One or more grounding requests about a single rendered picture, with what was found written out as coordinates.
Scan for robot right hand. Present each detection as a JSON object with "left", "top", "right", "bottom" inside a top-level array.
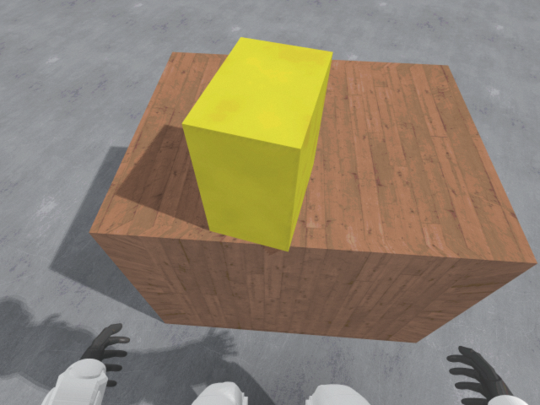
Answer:
[{"left": 446, "top": 346, "right": 514, "bottom": 405}]

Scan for robot left thigh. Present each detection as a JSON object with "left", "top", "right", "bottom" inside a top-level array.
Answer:
[{"left": 192, "top": 383, "right": 248, "bottom": 405}]

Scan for robot thigh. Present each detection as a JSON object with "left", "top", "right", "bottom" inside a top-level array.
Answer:
[
  {"left": 192, "top": 383, "right": 248, "bottom": 405},
  {"left": 305, "top": 384, "right": 370, "bottom": 405}
]

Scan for left robot forearm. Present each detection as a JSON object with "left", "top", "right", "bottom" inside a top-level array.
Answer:
[{"left": 41, "top": 359, "right": 108, "bottom": 405}]

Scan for pedestal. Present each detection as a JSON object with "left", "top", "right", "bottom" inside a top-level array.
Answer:
[{"left": 89, "top": 52, "right": 537, "bottom": 343}]

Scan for robot left hand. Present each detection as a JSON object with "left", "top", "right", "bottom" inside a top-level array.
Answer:
[{"left": 80, "top": 323, "right": 130, "bottom": 387}]

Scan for robot right thigh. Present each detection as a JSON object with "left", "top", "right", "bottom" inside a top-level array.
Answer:
[{"left": 305, "top": 384, "right": 370, "bottom": 405}]

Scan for carton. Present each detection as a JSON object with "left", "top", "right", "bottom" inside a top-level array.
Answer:
[{"left": 182, "top": 37, "right": 333, "bottom": 251}]

